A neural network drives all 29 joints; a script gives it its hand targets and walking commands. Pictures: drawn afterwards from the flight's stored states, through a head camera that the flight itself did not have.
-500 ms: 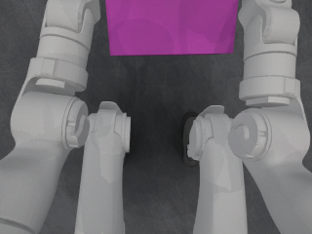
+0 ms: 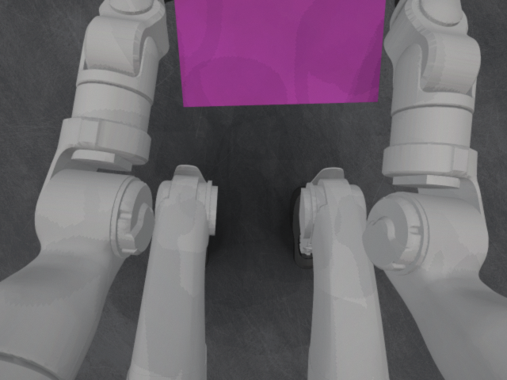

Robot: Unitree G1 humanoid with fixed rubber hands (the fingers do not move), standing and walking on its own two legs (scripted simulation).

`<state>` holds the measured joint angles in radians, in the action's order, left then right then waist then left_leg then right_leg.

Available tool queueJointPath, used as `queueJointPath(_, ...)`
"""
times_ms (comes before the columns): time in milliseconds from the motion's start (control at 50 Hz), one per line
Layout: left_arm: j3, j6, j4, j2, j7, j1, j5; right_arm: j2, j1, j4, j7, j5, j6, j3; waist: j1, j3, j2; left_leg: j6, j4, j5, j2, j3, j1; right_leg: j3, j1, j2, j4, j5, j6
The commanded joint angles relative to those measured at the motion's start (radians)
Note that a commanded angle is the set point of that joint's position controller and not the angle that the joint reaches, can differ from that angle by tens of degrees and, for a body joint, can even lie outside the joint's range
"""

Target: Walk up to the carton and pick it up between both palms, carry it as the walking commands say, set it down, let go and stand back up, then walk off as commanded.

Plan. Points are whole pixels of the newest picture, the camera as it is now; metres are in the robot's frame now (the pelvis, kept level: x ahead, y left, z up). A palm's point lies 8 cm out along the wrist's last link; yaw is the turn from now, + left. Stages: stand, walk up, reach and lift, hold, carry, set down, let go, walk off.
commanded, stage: reach and lift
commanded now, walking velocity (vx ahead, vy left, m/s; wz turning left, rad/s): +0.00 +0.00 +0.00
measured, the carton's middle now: (280, 22) +0.55 -0.02 -0.14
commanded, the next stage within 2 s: none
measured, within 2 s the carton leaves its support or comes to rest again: neither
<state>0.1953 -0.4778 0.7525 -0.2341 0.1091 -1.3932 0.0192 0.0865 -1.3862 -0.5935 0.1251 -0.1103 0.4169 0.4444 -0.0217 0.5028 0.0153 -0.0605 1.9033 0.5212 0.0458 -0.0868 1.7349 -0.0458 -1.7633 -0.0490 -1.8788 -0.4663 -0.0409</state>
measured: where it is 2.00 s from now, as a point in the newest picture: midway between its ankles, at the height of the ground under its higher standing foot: (251, 243)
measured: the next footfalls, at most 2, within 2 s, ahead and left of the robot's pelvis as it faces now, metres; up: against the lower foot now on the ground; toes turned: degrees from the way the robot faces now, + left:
none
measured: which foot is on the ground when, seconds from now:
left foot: down 0.00-1.00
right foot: down 0.00-1.00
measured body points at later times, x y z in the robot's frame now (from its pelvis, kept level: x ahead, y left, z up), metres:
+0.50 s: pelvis +0.00 +0.01 +0.05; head +0.30 +0.01 +0.38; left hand +0.55 +0.14 -0.02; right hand +0.55 -0.15 +0.01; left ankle +0.15 +0.14 -0.43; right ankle +0.16 -0.12 -0.43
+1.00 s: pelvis +0.04 +0.00 +0.12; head +0.21 +0.00 +0.54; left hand +0.50 +0.14 +0.10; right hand +0.51 -0.15 +0.14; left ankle +0.15 +0.14 -0.43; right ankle +0.16 -0.12 -0.43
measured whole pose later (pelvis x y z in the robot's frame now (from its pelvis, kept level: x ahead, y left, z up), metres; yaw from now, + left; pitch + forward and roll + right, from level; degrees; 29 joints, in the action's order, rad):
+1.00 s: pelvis +0.04 +0.00 +0.12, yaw +2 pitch +21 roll +1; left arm 0.23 -0.48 0.83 -0.09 0.07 -0.97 0.11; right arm -0.06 -0.98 -0.67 0.11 -0.21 0.42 0.45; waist -0.05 0.02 0.02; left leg -0.06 1.48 0.47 0.05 -0.09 1.37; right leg -0.05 -1.39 -0.03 -1.48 -0.45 -0.03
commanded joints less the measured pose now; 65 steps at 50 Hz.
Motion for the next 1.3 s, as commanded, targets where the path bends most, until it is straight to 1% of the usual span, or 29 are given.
queueJointPath(0, -0.356, 0.108, -0.294, 1.176, -0.334, -0.844, -0.174, -1.251, -0.536, -0.116, -0.285, 0.174, 0.052, -0.55, -0.034, -2.234, 0.01, 0.041, -0.287, -0.145, 0.128, 0.197, -0.42, 0.119, 0.819, -0.111, 0.245, 0.203, -0.004)
queueJointPath(60, -0.431, 0.106, -0.39, 1.137, -0.325, -0.866, -0.215, -1.279, -0.477, -0.087, -0.273, 0.204, 0.063, -0.584, -0.062, -2.364, 0.028, 0.029, -0.296, -0.18, 0.129, 0.205, -0.518, 0.113, 0.938, -0.122, 0.273, 0.242, 0.0)
queueJointPath(80, -0.452, 0.105, -0.435, 1.133, -0.322, -0.888, -0.214, -1.255, -0.551, 0.031, -0.271, 0.229, 0.055, -0.627, -0.011, -2.439, -0.021, 0.029, -0.283, -0.236, 0.126, 0.201, -0.573, 0.101, 0.935, -0.124, 0.241, 0.296, 0.003)
queueJointPath(140, -0.385, 0.104, -0.309, 1.124, -0.325, -0.836, -0.173, -1.263, -0.487, -0.127, -0.281, 0.177, 0.058, -0.59, -0.028, -2.229, 0.036, 0.047, -0.319, -0.111, 0.123, 0.187, -0.492, 0.117, 0.831, -0.117, 0.276, 0.153, 0.002)
queueJointPath(200, -0.438, 0.098, -0.322, 1.188, -0.324, -0.792, -0.182, -1.225, -0.482, -0.06, -0.287, 0.189, 0.047, -0.591, -0.073, -2.284, -0.038, 0.029, -0.341, -0.134, 0.12, 0.169, -0.578, 0.115, 0.855, -0.116, 0.292, 0.19, 0.016)
queueJointPath(280, -0.476, 0.088, -0.35, 1.219, -0.3, -0.758, -0.189, -1.218, -0.508, 0.007, -0.284, 0.217, 0.039, -0.632, -0.033, -2.38, -0.088, 0.021, -0.355, -0.251, 0.121, 0.151, -0.734, 0.122, 0.815, -0.125, 0.285, 0.248, 0.018)
queueJointPath(400, -0.501, 0.076, -0.433, 1.215, -0.294, -0.842, -0.209, -1.201, -0.415, -0.076, -0.297, 0.184, 0.065, -0.606, -0.094, -2.323, -0.093, 0.011, -0.417, -0.121, 0.119, 0.147, -0.721, 0.112, 0.897, -0.113, 0.356, 0.166, 0.032)
queueJointPath(420, -0.461, 0.082, -0.405, 1.228, -0.289, -0.795, -0.206, -1.193, -0.461, -0.036, -0.298, 0.198, 0.065, -0.624, -0.097, -2.335, -0.029, 0.021, -0.423, -0.162, 0.125, 0.143, -0.758, 0.12, 0.904, -0.12, 0.383, 0.177, 0.019)
queueJointPath(460, -0.526, 0.079, -0.45, 1.246, -0.291, -0.822, -0.239, -1.166, -0.436, -0.016, -0.291, 0.198, 0.055, -0.625, -0.132, -2.402, -0.095, 0.004, -0.405, -0.212, 0.123, 0.155, -0.774, 0.101, 0.93, -0.117, 0.377, 0.243, 0.037)
queueJointPath(500, -0.464, 0.071, -0.368, 1.225, -0.295, -0.733, -0.194, -1.163, -0.469, 0.001, -0.286, 0.195, 0.054, -0.632, -0.071, -2.339, -0.074, 0.023, -0.436, -0.158, 0.123, 0.152, -0.737, 0.103, 0.95, -0.114, 0.381, 0.191, 0.024)
queueJointPath(540, -0.446, 0.079, -0.31, 1.217, -0.295, -0.723, -0.18, -1.193, -0.4, -0.093, -0.297, 0.167, 0.064, -0.6, -0.073, -2.169, -0.068, 0.023, -0.477, -0.101, 0.117, 0.14, -0.726, 0.101, 0.862, -0.112, 0.416, 0.12, 0.023)
queueJointPath(600, -0.512, 0.081, -0.417, 1.283, -0.286, -0.634, -0.204, -1.202, -0.459, 0.128, -0.294, 0.234, 0.04, -0.719, -0.065, -2.471, -0.084, 0.021, -0.452, -0.323, 0.141, 0.141, -0.901, 0.106, 1.033, -0.123, 0.397, 0.337, 0.016)
queueJointPath(680, -0.454, 0.092, -0.364, 1.257, -0.293, -0.709, -0.192, -1.247, -0.452, 0.008, -0.288, 0.197, 0.054, -0.71, -0.062, -2.255, 0.035, 0.051, -0.54, -0.141, 0.135, 0.13, -0.786, 0.098, 1.058, -0.121, 0.487, 0.164, -0.002)
queueJointPath(720, -0.48, 0.095, -0.371, 1.253, -0.3, -0.654, -0.198, -1.276, -0.358, -0.01, -0.275, 0.186, 0.061, -0.696, -0.075, -2.193, 0.001, 0.043, -0.54, -0.16, 0.141, 0.15, -0.743, 0.064, 1.084, -0.11, 0.515, 0.215, 0.007)
queueJointPath(780, -0.355, 0.096, -0.192, 1.277, -0.318, -0.532, -0.131, -1.333, -0.296, -0.142, -0.28, 0.129, 0.065, -0.639, -0.027, -1.943, 0.05, 0.058, -0.58, -0.076, 0.146, 0.166, -0.62, 0.061, 1.036, -0.104, 0.563, 0.129, -0.004)
queueJointPath(800, -0.433, 0.103, -0.314, 1.27, -0.32, -0.581, -0.173, -1.34, -0.35, -0.006, -0.28, 0.183, 0.054, -0.695, -0.006, -2.127, 0.025, 0.045, -0.577, -0.109, 0.148, 0.171, -0.707, 0.043, 1.171, -0.111, 0.563, 0.162, 0.002)
queueJointPath(820, -0.321, 0.103, -0.18, 1.188, -0.324, -0.577, -0.1, -1.275, -0.297, -0.225, -0.292, 0.098, 0.068, -0.554, -0.033, -1.782, 0.011, 0.057, -0.604, 0.024, 0.13, 0.141, -0.561, 0.066, 0.918, -0.102, 0.564, 0.019, 0.006)
queueJointPath(840, -0.336, 0.097, -0.146, 1.295, -0.327, -0.505, -0.102, -1.304, -0.247, -0.209, -0.3, 0.082, 0.058, -0.545, -0.083, -1.746, -0.007, 0.058, -0.649, 0.042, 0.128, 0.124, -0.628, 0.08, 0.937, -0.1, 0.598, 0.009, 0.013)
queueJointPath(860, -0.279, 0.107, -0.118, 1.264, -0.337, -0.505, -0.067, -1.305, -0.284, -0.217, -0.3, 0.079, 0.051, -0.527, -0.011, -1.681, -0.005, 0.057, -0.637, 0.052, 0.129, 0.154, -0.551, 0.045, 0.934, -0.09, 0.612, -0.01, 0.02)
queueJointPath(880, -0.329, 0.119, -0.156, 1.291, -0.338, -0.475, -0.07, -1.357, -0.25, -0.174, -0.303, 0.089, 0.041, -0.555, -0.004, -1.746, -0.01, 0.058, -0.672, -0.033, 0.133, 0.133, -0.645, 0.055, 0.996, -0.101, 0.617, 0.087, 0.014)
queueJointPath(920, -0.343, 0.145, -0.269, 1.312, -0.334, -0.578, -0.088, -1.38, -0.191, -0.233, -0.307, 0.074, 0.032, -0.474, -0.078, -1.695, -0.043, 0.051, -0.684, -0.018, 0.139, 0.135, -0.66, 0.077, 1.008, -0.116, 0.627, 0.094, 0.017)
queueJointPath(940, -0.229, 0.137, -0.139, 1.285, -0.336, -0.528, -0.018, -1.323, -0.073, -0.404, -0.305, -0.025, 0.036, -0.317, -0.089, -1.435, -0.099, 0.039, -0.713, 0.044, 0.126, 0.141, -0.564, 0.058, 0.881, -0.096, 0.665, 0.036, 0.037)
queueJointPath(960, -0.218, 0.139, -0.158, 1.304, -0.336, -0.451, -0.01, -1.346, -0.132, -0.289, -0.313, 0.018, 0.021, -0.364, -0.068, -1.473, -0.071, 0.051, -0.732, -0.019, 0.125, 0.125, -0.647, 0.065, 0.941, -0.103, 0.688, 0.091, 0.03)
queueJointPath(1000, -0.06, 0.141, -0.042, 1.271, -0.339, -0.34, 0.073, -1.3, 0.029, -0.445, -0.308, -0.088, 0.023, -0.202, -0.099, -1.221, -0.033, 0.062, -0.786, 0.054, 0.122, 0.115, -0.568, 0.064, 0.865, -0.097, 0.762, 0.017, 0.037)
queueJointPath(1120, 0.113, 0.109, 0.115, 1.188, -0.345, -0.015, 0.23, -1.203, 0.22, -0.462, -0.312, -0.243, 0.032, -0.048, -0.092, -1.0, -0.034, 0.068, -0.932, 0.041, 0.109, 0.106, -0.62, 0.037, 0.909, -0.067, 0.901, -0.008, 0.039)
queueJointPath(1180, -0.084, 0.145, -0.089, 1.264, -0.337, -0.078, 0.149, -1.264, 0.293, -0.331, -0.318, -0.186, 0.0, -0.168, -0.136, -1.203, -0.097, 0.046, -0.966, -0.14, 0.111, 0.099, -0.826, 0.033, 1.053, -0.076, 0.921, 0.219, 0.03)
queueJointPath(1200, -0.17, 0.173, -0.186, 1.276, -0.337, -0.075, 0.126, -1.349, 0.257, -0.242, -0.329, -0.109, -0.024, -0.287, -0.068, -1.343, -0.095, 0.048, -0.946, -0.276, 0.115, 0.091, -0.879, 0.01, 1.117, -0.072, 0.911, 0.363, 0.019)
queueJointPath(1220, -0.176, 0.187, -0.171, 1.308, -0.33, -0.101, 0.108, -1.297, 0.263, -0.267, -0.325, -0.115, -0.043, -0.261, -0.123, -1.271, -0.074, 0.06, -0.947, -0.315, 0.109, 0.058, -0.893, 0.04, 1.022, -0.077, 0.89, 0.385, 0.017)
queueJointPath(1280, -0.273, 0.215, -0.226, 1.34, -0.324, -0.095, 0.071, -1.333, 0.273, -0.216, -0.317, -0.067, -0.073, -0.388, -0.107, -1.329, -0.054, 0.062, -0.953, -0.391, 0.113, 0.055, -0.895, 0.006, 1.093, -0.073, 0.918, 0.483, 0.023)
